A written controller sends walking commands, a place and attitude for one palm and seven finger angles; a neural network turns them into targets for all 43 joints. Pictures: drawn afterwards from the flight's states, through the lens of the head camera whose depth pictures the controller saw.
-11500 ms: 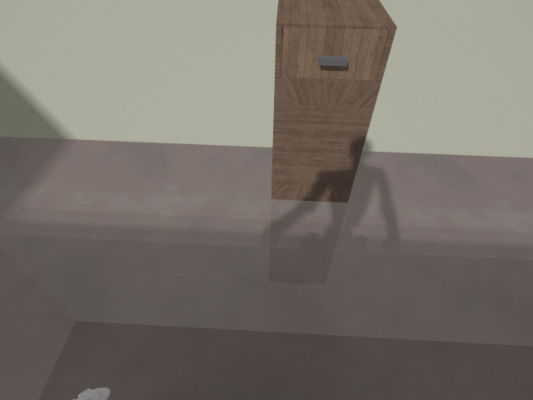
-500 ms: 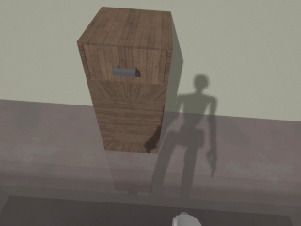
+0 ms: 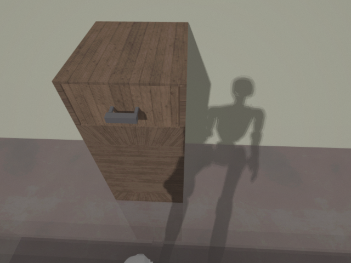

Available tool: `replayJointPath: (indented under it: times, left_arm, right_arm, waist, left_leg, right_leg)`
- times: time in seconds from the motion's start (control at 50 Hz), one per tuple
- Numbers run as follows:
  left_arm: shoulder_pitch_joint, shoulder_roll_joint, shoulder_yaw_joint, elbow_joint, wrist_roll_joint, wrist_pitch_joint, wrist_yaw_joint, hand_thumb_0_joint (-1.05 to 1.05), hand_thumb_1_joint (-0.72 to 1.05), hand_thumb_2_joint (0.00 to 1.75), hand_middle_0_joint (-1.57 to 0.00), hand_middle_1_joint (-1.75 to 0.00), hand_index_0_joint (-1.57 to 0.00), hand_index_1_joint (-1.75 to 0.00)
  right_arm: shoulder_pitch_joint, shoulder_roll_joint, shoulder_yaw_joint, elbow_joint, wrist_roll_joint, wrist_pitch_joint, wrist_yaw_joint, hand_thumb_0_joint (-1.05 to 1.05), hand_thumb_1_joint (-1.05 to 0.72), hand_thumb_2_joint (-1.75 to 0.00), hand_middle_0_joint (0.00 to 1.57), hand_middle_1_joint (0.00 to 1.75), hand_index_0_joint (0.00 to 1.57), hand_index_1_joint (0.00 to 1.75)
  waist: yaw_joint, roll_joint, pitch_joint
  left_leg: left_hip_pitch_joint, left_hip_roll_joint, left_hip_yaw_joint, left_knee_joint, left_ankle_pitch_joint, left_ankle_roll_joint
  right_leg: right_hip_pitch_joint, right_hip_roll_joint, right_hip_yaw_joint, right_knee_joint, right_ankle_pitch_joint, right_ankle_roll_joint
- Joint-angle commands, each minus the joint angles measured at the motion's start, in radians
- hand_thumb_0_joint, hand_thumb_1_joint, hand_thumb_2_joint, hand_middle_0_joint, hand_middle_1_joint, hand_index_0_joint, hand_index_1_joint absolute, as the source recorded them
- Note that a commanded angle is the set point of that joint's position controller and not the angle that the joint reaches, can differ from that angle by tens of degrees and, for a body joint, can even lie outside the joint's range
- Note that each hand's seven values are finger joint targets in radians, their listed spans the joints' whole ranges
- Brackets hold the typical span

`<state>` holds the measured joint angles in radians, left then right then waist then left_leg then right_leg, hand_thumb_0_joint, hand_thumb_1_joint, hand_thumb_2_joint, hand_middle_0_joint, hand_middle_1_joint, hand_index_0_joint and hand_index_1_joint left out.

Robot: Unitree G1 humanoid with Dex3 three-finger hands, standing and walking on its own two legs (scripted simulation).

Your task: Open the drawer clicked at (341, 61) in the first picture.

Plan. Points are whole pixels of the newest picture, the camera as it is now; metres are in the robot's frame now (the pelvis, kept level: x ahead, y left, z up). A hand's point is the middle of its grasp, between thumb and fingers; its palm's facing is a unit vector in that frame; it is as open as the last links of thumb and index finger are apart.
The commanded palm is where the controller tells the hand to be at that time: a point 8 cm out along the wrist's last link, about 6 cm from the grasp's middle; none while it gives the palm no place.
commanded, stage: come to a stop and stand still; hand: left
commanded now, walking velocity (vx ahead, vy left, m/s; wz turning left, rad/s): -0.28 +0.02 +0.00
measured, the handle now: (122, 113) +0.55 +0.21 +0.00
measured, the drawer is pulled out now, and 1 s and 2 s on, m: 0.00 0.00 0.00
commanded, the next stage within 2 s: look again from close up in 1.08 s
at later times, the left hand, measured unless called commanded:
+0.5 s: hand out of the picture +0.07 +0.19 -0.17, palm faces +0.01 -0.95 -0.31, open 7.3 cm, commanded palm none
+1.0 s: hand out of the picture +0.01 +0.12 -0.17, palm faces +0.04 -0.98 -0.20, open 7.2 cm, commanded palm none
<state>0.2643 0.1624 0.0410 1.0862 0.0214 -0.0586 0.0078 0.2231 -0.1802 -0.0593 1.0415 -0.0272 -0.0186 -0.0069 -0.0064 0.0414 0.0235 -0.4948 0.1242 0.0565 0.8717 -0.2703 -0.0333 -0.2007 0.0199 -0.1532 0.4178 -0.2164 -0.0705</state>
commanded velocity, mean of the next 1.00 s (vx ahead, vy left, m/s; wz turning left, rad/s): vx -0.09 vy -0.03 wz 0.00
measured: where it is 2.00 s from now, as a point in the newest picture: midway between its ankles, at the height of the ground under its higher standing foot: outside the picture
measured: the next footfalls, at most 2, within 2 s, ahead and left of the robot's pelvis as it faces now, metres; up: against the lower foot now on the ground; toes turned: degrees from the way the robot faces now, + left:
left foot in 0.10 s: +0.13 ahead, +0.15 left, +0.00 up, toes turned +5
right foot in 0.50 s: +0.11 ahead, -0.12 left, +0.00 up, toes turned -2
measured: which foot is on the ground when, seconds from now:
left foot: up 0.00-0.08, down 0.10-0.50, up 0.52-0.80, down 0.82-1.00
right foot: down 0.00-0.20, up 0.22-0.48, down 0.50-1.00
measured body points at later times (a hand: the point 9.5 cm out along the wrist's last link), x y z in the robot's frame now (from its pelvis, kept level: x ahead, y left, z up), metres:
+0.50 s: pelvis +0.01 -0.02 -0.02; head +0.04 -0.05 +0.43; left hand +0.07 +0.24 -0.15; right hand +0.09 -0.26 -0.18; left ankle +0.09 +0.14 -0.74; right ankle +0.00 -0.13 -0.75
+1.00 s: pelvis -0.02 -0.06 +0.00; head -0.02 -0.07 +0.45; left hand +0.01 +0.17 -0.16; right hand -0.05 -0.27 -0.16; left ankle -0.07 +0.08 -0.74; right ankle +0.00 -0.13 -0.74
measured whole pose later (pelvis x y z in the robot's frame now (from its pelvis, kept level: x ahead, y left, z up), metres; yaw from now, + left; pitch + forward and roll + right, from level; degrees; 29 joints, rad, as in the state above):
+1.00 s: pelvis -0.02 -0.06 +0.00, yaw -1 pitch -1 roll +0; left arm 0.22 0.16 0.02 1.11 0.00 0.00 0.02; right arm 0.32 -0.12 -0.01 1.15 -0.02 0.01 -0.03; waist 0.01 0.01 0.01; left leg -0.10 0.05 0.01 0.42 -0.30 -0.04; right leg -0.22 0.04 -0.13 0.41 -0.18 -0.08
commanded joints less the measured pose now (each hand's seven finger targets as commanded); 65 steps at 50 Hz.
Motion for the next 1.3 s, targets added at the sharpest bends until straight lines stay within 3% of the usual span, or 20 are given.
replayJointPath:
  times: [0.0,0.06,0.1,0.2,0.3,0.42,0.44,0.48,0.5,0.58,0.7,0.8,0.84,0.88,1.0,1.14,1.16,1.18,1.22,1.28]
  left_arm:
    - [0.055,0.104,0.016,-0.023,0.002,-0.007,0.01,0.0,0.9,0.9,-0.2,-0.3,-0.2,-0.3]
    - [0.068,0.082,-0.004,-0.004,-0.012,0.013,0.021,0.0,0.9,0.9,-0.2,-0.3,-0.2,-0.3]
    - [0.126,0.046,-0.016,0.0,-0.018,0.029,0.033,0.0,0.9,0.9,-0.2,-0.3,-0.2,-0.3]
    - [0.113,0.089,-0.001,-0.025,-0.013,0.08,0.034,0.0,0.9,0.9,-0.2,-0.3,-0.2,-0.3]
    - [0.077,0.075,0.025,-0.075,-0.008,0.097,0.027,0.0,0.9,0.9,-0.2,-0.3,-0.2,-0.3]
    - [0.124,0.058,0.027,-0.084,-0.005,0.084,0.017,0.0,0.9,0.9,-0.2,-0.3,-0.2,-0.3]
    - [0.147,0.086,0.031,-0.077,0.0,0.078,0.018,0.0,0.9,0.9,-0.2,-0.3,-0.2,-0.3]
    - [0.042,0.22,0.038,-0.117,0.014,0.07,0.023,0.0,0.9,0.9,-0.2,-0.3,-0.2,-0.3]
    - [0.005,0.22,0.035,-0.139,0.01,0.075,0.023,0.0,0.9,0.9,-0.2,-0.3,-0.2,-0.3]
    - [-0.107,0.16,0.024,-0.146,0.006,0.069,0.026,0.0,0.9,0.9,-0.2,-0.3,-0.2,-0.3]
    - [0.001,0.159,0.023,-0.1,0.001,0.057,0.025,0.0,0.9,0.9,-0.2,-0.3,-0.2,-0.3]
    - [0.009,0.083,-0.001,-0.059,-0.025,0.052,0.023,0.0,0.9,0.9,-0.2,-0.3,-0.2,-0.3]
    - [0.001,0.089,0.001,-0.045,-0.023,0.045,0.023,0.0,0.9,0.9,-0.2,-0.3,-0.2,-0.3]
    - [-0.007,0.094,0.001,-0.023,-0.024,0.051,0.026,0.0,0.9,0.9,-0.2,-0.3,-0.2,-0.3]
    - [0.011,0.084,-0.007,0.003,-0.018,0.056,0.024,0.0,0.9,0.9,-0.2,-0.3,-0.2,-0.3]
    - [0.055,0.066,-0.01,0.015,-0.018,0.051,0.026,0.0,0.9,0.9,-0.2,-0.3,-0.2,-0.3]
    - [0.135,0.106,-0.008,0.026,-0.002,0.019,0.071,0.0,0.9,0.9,-0.2,-0.3,-0.2,-0.3]
    - [0.154,0.136,-0.02,0.041,-0.011,0.005,0.062,0.0,0.9,0.9,-0.2,-0.3,-0.2,-0.3]
    - [0.105,0.116,-0.009,-0.008,-0.008,0.005,0.052,0.0,0.9,0.9,-0.2,-0.3,-0.2,-0.3]
    - [0.068,0.082,-0.015,-0.016,-0.01,0.021,0.04,0.0,0.9,0.9,-0.2,-0.3,-0.2,-0.3]
  right_arm:
    - [0.044,0.016,0.023,-0.013,0.01,-0.012,0.004,0.0,-0.9,-0.9,0.2,0.3,0.2,0.3]
    - [0.078,-0.017,0.034,0.021,0.015,-0.024,-0.011,0.0,-0.9,-0.9,0.2,0.3,0.2,0.3]
    - [0.086,-0.102,0.022,0.019,0.02,-0.026,-0.026,0.0,-0.9,-0.9,0.2,0.3,0.2,0.3]
    - [0.036,-0.141,0.0,0.002,0.019,0.018,-0.053,0.0,-0.9,-0.9,0.2,0.3,0.2,0.3]
    - [-0.023,-0.172,-0.031,-0.041,0.005,0.039,-0.055,0.0,-0.9,-0.9,0.2,0.3,0.2,0.3]
    - [-0.099,-0.163,-0.041,-0.075,0.005,0.045,-0.029,0.0,-0.9,-0.9,0.2,0.3,0.2,0.3]
    - [-0.099,-0.143,-0.039,-0.077,0.011,0.049,-0.023,0.0,-0.9,-0.9,0.2,0.3,0.2,0.3]
    - [-0.09,-0.029,-0.016,-0.109,0.02,0.065,-0.007,0.0,-0.9,-0.9,0.2,0.3,0.2,0.3]
    - [-0.11,-0.056,-0.023,-0.11,0.017,0.077,-0.006,0.0,-0.9,-0.9,0.2,0.3,0.2,0.3]
    - [-0.013,-0.067,-0.02,-0.043,0.012,0.072,-0.002,0.0,-0.9,-0.9,0.2,0.3,0.2,0.3]
    - [0.021,-0.035,0.007,-0.014,0.016,0.042,-0.013,0.0,-0.9,-0.9,0.2,0.3,0.2,0.3]
    - [0.105,-0.065,0.028,0.048,0.012,0.008,-0.03,0.0,-0.9,-0.9,0.2,0.3,0.2,0.3]
    - [0.118,-0.067,0.033,0.059,0.009,0.009,-0.037,0.0,-0.9,-0.9,0.2,0.3,0.2,0.3]
    - [0.122,-0.042,0.039,0.079,0.012,0.012,-0.034,0.0,-0.9,-0.9,0.2,0.3,0.2,0.3]
    - [0.168,-0.017,0.041,0.088,0.009,0.028,-0.034,0.0,-0.9,-0.9,0.2,0.3,0.2,0.3]
    - [0.217,-0.007,0.045,0.091,0.011,0.023,-0.035,0.0,-0.9,-0.9,0.2,0.3,0.2,0.3]
    - [0.124,-0.07,0.03,0.039,0.015,-0.001,-0.023,0.0,-0.9,-0.9,0.2,0.3,0.2,0.3]
    - [0.128,-0.031,0.05,-0.007,0.029,0.0,-0.022,0.0,-0.9,-0.9,0.2,0.3,0.2,0.3]
    - [0.227,0.006,0.048,-0.001,0.018,0.003,-0.026,0.0,-0.9,-0.9,0.2,0.3,0.2,0.3]
    - [0.233,-0.003,0.054,0.005,0.009,0.002,-0.022,0.0,-0.9,-0.9,0.2,0.3,0.2,0.3]
  waist:
    - [0.015,-0.133,0.007]
    - [0.0,-0.093,-0.068]
    - [0.015,0.058,-0.106]
    - [0.003,0.186,-0.001]
    - [0.0,0.102,-0.102]
    - [0.038,0.11,-0.148]
    - [0.051,0.041,-0.131]
    - [0.024,-0.352,0.013]
    - [0.04,-0.264,0.029]
    - [-0.023,-0.221,0.077]
    - [0.034,-0.135,-0.002]
    - [0.032,0.022,-0.048]
    - [0.03,-0.036,-0.052]
    - [0.028,0.076,-0.037]
    - [0.013,-0.053,0.103]
    - [0.003,-0.069,0.075]
    - [0.035,-0.115,0.11]
    - [0.006,-0.106,0.024]
    - [-0.033,-0.065,-0.149]
    - [-0.032,-0.039,-0.048]
  left_leg:
    - [0.124,-0.035,0.0,-0.204,0.004,-0.005]
    - [0.358,-0.04,-0.016,-0.465,0.337,-0.003]
    - [0.491,0.132,-0.12,-0.408,0.838,0.077]
    - [0.41,0.233,-0.191,-0.512,0.975,0.202]
    - [0.442,0.247,-0.16,-0.467,0.844,0.238]
    - [0.282,0.148,-0.093,-0.427,0.389,0.148]
    - [0.213,0.091,-0.067,-0.369,0.211,0.102]
    - [0.076,-0.098,0.004,-0.107,-0.246,0.011]
    - [0.133,-0.084,-0.059,0.01,-0.28,0.021]
    - [0.112,-0.074,-0.079,0.124,-0.135,0.032]
    - [0.173,-0.081,-0.036,-0.223,-0.155,0.02]
    - [0.334,0.024,-0.168,-0.528,0.193,0.07]
    - [0.308,-0.001,-0.117,-0.489,0.161,0.058]
    - [0.286,-0.007,-0.113,-0.527,0.123,0.048]
    - [0.255,-0.039,-0.081,-0.55,-0.032,0.046]
    - [0.28,-0.047,-0.073,-0.549,-0.025,0.054]
    - [0.168,-0.049,0.02,-0.362,-0.072,0.014]
    - [0.221,-0.05,-0.021,-0.327,-0.024,0.028]
    - [0.265,-0.072,-0.04,-0.35,-0.088,0.047]
    - [0.3,-0.063,-0.059,-0.409,0.014,0.057]
  right_leg:
    - [0.001,-0.276,0.201,-0.142,0.33,-0.096]
    - [0.014,-0.184,0.127,0.025,0.45,-0.004]
    - [-0.068,-0.123,0.102,0.058,0.14,0.062]
    - [-0.141,-0.077,0.105,0.345,-0.292,0.083]
    - [-0.239,-0.065,0.165,0.577,-0.339,0.088]
    - [-0.006,-0.056,0.087,0.181,-0.08,0.091]
    - [0.059,-0.072,0.103,0.042,0.031,0.094]
    - [-0.11,-0.359,0.436,-0.177,0.053,-0.031]
    - [-0.234,-0.391,0.432,-0.22,-0.096,-0.095]
    - [-0.225,-0.271,0.308,-0.188,-0.096,-0.07]
    - [0.01,-0.265,0.307,-0.131,0.081,-0.097]
    - [0.015,-0.13,0.204,-0.051,0.107,0.028]
    - [0.077,-0.128,0.213,-0.078,0.153,0.049]
    - [0.104,-0.133,0.194,-0.077,0.125,0.041]
    - [-0.001,-0.134,0.23,-0.179,-0.115,0.045]
    - [-0.015,-0.132,0.236,-0.19,-0.139,0.047]
    - [0.054,-0.17,0.255,-0.13,0.399,0.161]
    - [0.093,-0.249,0.277,-0.085,0.535,0.091]
    - [0.139,-0.259,0.291,-0.065,0.286,-0.023]
    - [-0.029,-0.178,0.219,-0.083,-0.057,-0.016]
